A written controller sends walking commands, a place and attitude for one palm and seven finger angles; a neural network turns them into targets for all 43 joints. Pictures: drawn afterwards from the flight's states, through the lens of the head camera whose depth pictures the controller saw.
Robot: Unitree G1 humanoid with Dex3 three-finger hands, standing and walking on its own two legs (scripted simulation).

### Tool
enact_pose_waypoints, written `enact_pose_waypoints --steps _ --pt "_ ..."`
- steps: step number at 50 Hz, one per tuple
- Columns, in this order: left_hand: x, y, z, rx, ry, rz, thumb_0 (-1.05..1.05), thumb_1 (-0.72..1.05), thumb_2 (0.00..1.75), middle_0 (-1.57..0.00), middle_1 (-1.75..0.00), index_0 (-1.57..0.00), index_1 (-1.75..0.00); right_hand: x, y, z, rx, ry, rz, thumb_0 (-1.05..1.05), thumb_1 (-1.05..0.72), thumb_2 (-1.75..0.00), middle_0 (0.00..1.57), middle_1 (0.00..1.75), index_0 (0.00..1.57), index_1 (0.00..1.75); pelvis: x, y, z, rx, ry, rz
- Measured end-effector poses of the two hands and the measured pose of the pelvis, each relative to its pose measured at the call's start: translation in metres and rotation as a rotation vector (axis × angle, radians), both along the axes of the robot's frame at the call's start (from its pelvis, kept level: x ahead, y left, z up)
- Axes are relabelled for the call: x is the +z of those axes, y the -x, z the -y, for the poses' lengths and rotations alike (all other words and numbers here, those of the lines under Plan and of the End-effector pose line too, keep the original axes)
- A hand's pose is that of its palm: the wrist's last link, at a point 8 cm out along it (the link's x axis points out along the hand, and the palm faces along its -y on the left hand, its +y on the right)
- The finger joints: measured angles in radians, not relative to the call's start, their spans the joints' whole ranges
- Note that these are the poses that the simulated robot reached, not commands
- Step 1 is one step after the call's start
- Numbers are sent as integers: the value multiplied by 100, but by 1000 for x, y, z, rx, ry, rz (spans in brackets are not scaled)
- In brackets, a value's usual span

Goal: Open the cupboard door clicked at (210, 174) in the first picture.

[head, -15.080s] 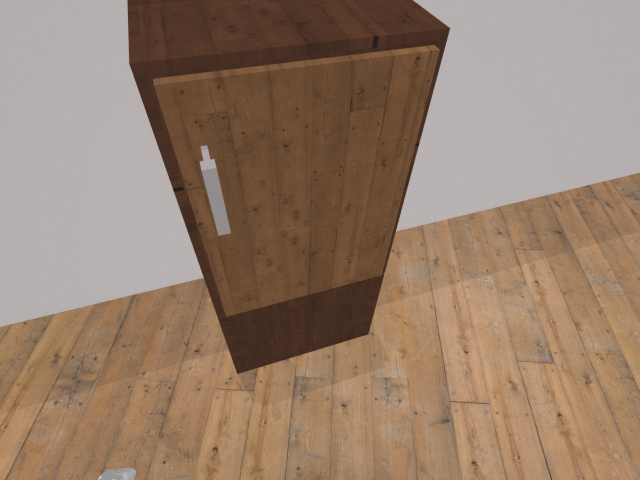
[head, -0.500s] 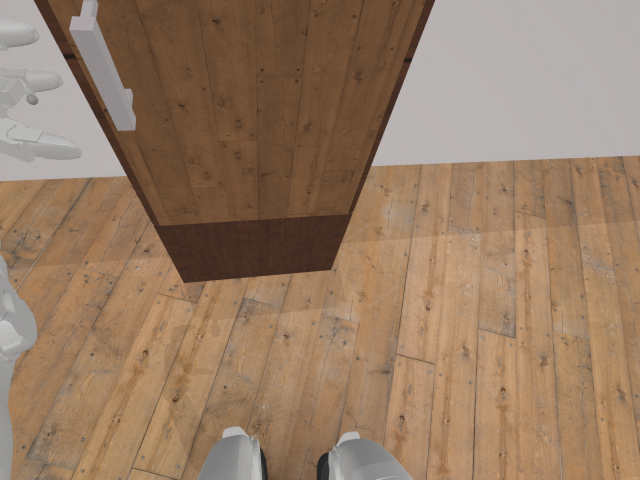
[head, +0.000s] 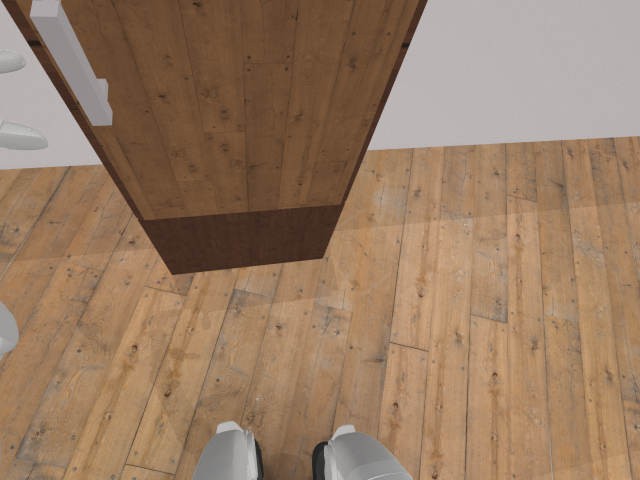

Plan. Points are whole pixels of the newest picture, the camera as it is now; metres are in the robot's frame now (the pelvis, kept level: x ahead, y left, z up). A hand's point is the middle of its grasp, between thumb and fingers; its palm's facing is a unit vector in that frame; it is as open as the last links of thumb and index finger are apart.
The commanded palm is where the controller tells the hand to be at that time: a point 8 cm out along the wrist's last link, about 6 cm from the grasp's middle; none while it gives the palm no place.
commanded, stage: move the hooked fingers beside the handle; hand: left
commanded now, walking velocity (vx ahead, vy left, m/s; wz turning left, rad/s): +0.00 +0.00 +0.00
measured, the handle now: (79, 57) +0.57 +0.22 +0.11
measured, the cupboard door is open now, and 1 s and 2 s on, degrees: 0 0 0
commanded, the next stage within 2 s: slide the fingers in behind the handle in 0.30 s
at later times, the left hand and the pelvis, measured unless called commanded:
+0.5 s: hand out of the picture +0.50 +0.29 +0.11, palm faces +0.09 -1.00 -0.01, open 14.0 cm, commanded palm +0.49 +0.32 +0.10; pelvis +0.00 +0.00 +0.00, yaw +1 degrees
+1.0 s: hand (27, 92) +0.52 +0.26 +0.11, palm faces +0.08 -1.00 +0.00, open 14.0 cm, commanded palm +0.50 +0.29 +0.10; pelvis -0.01 +0.00 +0.00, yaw +0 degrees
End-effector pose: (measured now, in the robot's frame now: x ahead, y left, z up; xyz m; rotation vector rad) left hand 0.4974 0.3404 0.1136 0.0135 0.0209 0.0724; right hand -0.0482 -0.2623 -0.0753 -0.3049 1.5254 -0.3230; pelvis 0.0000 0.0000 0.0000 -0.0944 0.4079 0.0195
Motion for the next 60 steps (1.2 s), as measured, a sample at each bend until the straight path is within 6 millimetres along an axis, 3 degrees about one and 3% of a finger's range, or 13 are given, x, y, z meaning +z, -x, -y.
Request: enact_pose_waypoints --steps 10,18,26,38,45,52,60 --pt "-4 3 9 -4 -1 -23 -1 -50 30 -30 -120 -30 -120 -4 -35 -2 34 -15 90 1 -90 -90 21 30 20 30 3 -6 -4 3 -3 16" --pt "1 13 7 21 18 -5 -1 -50 30 -30 -120 -30 -120 -5 -49 -1 45 -24 143 0 -90 -90 21 30 20 30 5 -5 -2 3 -9 39" --pt "0 22 2 15 3 -21 -1 -50 30 -30 -120 -30 -120 -6 -42 6 64 -11 123 0 -90 -90 21 30 20 30 3 3 1 17 -8 46" --pt "-4 10 31 -17 36 -8 -1 -50 30 -30 -120 -30 -120 -4 -17 10 36 6 88 1 -90 -90 21 30 20 30 1 8 3 11 -8 34" --pt "-2 8 33 19 21 -5 -1 -50 30 -30 -120 -30 -120 -5 -8 4 3 -18 92 1 -90 -90 21 30 20 30 1 7 4 -4 -12 40" --pt "-3 8 32 4 10 -18 -1 -50 30 -30 -120 -30 -120 -7 -7 0 1 -30 77 1 -90 -90 21 30 20 30 1 6 4 2 -11 38" --pt "-8 5 46 -18 30 -14 -1 -50 30 -30 -120 -30 -120 -8 -17 2 27 -29 85 1 -90 -90 21 30 20 30 1 4 2 11 -10 34"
